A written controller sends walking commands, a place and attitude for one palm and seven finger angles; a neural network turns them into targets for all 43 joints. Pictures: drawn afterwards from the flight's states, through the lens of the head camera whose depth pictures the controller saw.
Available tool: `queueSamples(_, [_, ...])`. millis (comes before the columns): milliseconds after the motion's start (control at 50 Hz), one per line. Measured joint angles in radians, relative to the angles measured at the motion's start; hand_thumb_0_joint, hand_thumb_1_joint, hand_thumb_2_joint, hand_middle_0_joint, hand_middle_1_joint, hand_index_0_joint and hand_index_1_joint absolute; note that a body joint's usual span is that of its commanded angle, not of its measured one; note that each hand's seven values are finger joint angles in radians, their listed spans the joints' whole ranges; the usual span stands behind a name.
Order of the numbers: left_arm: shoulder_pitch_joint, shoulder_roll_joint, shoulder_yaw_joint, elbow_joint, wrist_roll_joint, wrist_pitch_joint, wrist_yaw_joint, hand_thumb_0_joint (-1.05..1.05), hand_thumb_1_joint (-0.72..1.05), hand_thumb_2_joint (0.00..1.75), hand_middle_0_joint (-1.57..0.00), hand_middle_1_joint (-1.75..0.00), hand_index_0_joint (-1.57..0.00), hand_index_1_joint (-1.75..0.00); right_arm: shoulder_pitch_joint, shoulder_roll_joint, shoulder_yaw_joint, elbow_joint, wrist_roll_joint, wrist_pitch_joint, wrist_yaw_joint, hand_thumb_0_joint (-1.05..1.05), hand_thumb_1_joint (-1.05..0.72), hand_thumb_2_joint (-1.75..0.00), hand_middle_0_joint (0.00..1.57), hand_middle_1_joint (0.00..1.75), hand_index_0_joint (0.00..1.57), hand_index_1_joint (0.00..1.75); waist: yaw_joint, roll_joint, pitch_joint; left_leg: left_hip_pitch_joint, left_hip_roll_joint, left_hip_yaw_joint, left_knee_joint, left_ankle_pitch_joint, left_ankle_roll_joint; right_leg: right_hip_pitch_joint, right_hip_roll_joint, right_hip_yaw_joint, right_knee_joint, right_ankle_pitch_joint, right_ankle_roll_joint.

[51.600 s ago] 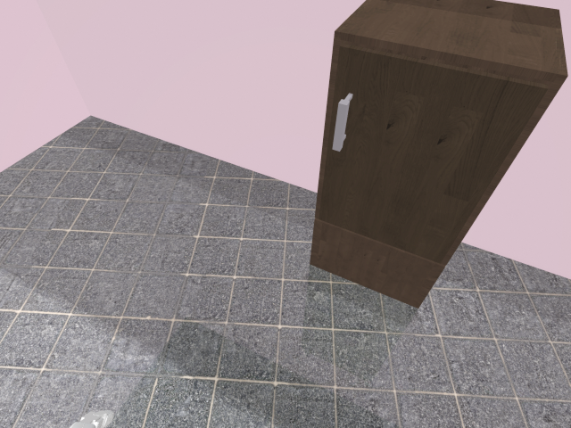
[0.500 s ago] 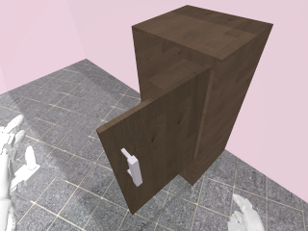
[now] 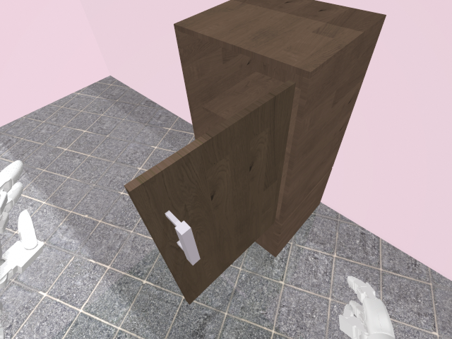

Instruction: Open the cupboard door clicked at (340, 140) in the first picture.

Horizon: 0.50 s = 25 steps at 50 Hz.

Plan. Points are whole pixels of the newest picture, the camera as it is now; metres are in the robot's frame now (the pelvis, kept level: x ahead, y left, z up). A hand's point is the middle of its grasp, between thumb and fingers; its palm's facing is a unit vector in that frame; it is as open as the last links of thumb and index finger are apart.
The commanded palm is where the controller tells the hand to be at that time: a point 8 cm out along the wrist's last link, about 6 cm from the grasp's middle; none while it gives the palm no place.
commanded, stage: step back with the hand held close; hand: left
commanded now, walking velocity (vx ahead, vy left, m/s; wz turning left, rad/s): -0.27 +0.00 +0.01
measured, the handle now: (182, 238) +0.31 +0.12 -0.02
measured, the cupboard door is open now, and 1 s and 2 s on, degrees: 86 86 86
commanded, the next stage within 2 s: stop stepping back and stand still in 0.96 s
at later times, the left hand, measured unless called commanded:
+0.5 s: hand out of the picture +0.11 +0.30 +0.15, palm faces +0.41 -0.75 -0.52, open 7.4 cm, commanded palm +0.04 +0.34 +0.17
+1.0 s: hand out of the picture -0.02 +0.32 +0.17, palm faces +0.51 -0.73 -0.45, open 7.4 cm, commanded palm -0.08 +0.35 +0.17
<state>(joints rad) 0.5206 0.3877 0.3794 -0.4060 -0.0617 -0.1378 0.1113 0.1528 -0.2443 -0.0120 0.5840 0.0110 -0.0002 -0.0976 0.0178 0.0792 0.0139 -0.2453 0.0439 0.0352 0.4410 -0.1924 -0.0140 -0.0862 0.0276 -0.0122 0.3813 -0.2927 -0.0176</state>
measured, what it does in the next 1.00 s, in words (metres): walks backwards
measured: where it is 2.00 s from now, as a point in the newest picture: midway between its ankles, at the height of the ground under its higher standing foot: outside the picture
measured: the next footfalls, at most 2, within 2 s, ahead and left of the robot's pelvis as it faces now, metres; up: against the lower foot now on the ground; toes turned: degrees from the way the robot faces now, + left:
right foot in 1.02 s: -0.24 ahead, -0.08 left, +0.00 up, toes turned +4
left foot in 1.16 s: -0.10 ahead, +0.14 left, +0.00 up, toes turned +3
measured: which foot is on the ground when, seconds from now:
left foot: down 0.00-1.00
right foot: down 0.00-0.78, up 0.80-1.00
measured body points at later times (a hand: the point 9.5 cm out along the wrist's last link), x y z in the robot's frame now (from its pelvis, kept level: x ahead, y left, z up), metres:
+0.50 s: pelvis -0.08 +0.03 -0.01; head -0.06 +0.04 +0.44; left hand +0.09 +0.34 +0.18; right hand +0.09 -0.20 -0.09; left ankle +0.02 +0.13 -0.74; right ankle -0.06 -0.10 -0.74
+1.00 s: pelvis -0.20 +0.04 -0.03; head -0.18 +0.06 +0.42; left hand -0.05 +0.36 +0.19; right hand +0.02 -0.16 -0.09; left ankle +0.01 +0.14 -0.74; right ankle -0.28 -0.08 -0.73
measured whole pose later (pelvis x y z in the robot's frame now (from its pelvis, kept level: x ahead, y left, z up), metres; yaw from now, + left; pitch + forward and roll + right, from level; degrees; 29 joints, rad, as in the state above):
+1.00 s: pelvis -0.20 +0.04 -0.03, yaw +5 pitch +2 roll -4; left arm 0.53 0.48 0.47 -0.57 -0.09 -0.22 0.17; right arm 0.14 -0.16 -0.02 0.61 -0.01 -0.11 -0.04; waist 0.02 0.03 0.00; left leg -0.58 0.08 0.13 0.43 0.03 0.03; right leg -0.19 0.08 -0.05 0.68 -0.57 -0.05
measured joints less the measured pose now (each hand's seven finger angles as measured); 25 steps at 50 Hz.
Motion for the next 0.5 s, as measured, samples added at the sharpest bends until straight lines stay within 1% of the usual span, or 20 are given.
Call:
queueSamples(120, [0.031, 0.034, 0.003, -0.017, -0.005, 0.016, 0.004, 0.02, 0.89, 0.90, -0.21, -0.30, -0.21, -0.30, -0.007, 0.000, -0.008, -0.026, 0.009, 0.041, -0.007, 0.01, -0.91, -0.90, 0.20, 0.30, 0.20, 0.30, -0.014, -0.010, 0.014, -0.025, -0.006, 0.018, -0.010, 0.025, 0.012, -0.043, -0.008, 0.016, 0.017, 0.016, 0.012])
queueSamples(240, [0.047, 0.053, 0.011, -0.059, -0.008, 0.016, 0.021, 0.02, 0.89, 0.90, -0.21, -0.30, -0.22, -0.30, 0.002, 0.009, -0.005, -0.038, 0.010, 0.050, -0.008, 0.01, -0.91, -0.90, 0.20, 0.30, 0.20, 0.30, -0.021, -0.029, 0.022, -0.058, -0.006, 0.019, -0.001, 0.049, 0.023, -0.077, -0.009, 0.017, 0.029, 0.039, 0.022])
queueSamples(340, [0.057, 0.057, 0.018, -0.082, -0.006, -0.005, 0.033, 0.02, 0.89, 0.90, -0.21, -0.30, -0.22, -0.30, 0.015, 0.015, 0.000, -0.041, 0.009, 0.037, -0.007, 0.01, -0.91, -0.90, 0.20, 0.30, 0.20, 0.30, -0.027, -0.035, 0.026, -0.090, -0.007, 0.010, 0.014, 0.071, 0.035, -0.102, -0.010, 0.008, 0.036, 0.063, 0.031])
queueSamples(440, [0.056, 0.054, 0.033, -0.086, 0.008, -0.035, 0.042, 0.02, 0.89, 0.90, -0.21, -0.30, -0.22, -0.30, 0.034, 0.017, 0.006, -0.041, 0.005, 0.008, -0.007, 0.01, -0.90, -0.90, 0.20, 0.30, 0.20, 0.30, -0.028, -0.035, 0.035, -0.126, -0.014, -0.002, 0.032, 0.091, 0.049, -0.136, -0.012, -0.002, 0.063, 0.075, 0.040])
queueSamples(460, [0.053, 0.055, 0.039, -0.086, 0.012, -0.040, 0.043, 0.02, 0.89, 0.90, -0.21, -0.30, -0.22, -0.30, 0.037, 0.019, 0.008, -0.041, 0.004, 0.000, -0.007, 0.01, -0.90, -0.90, 0.20, 0.30, 0.20, 0.30, -0.028, -0.036, 0.038, -0.136, -0.017, -0.006, 0.039, 0.093, 0.052, -0.146, -0.009, 0.003, 0.077, 0.074, 0.043])
queueSamples(500, [0.041, 0.058, 0.050, -0.085, 0.020, -0.049, 0.042, 0.02, 0.89, 0.90, -0.21, -0.30, -0.22, -0.30, 0.044, 0.023, 0.009, -0.039, 0.003, -0.017, -0.006, 0.01, -0.90, -0.90, 0.20, 0.30, 0.20, 0.30, -0.032, -0.039, 0.047, -0.159, -0.027, -0.017, 0.057, 0.089, 0.058, -0.168, 0.004, 0.021, 0.113, 0.062, 0.037])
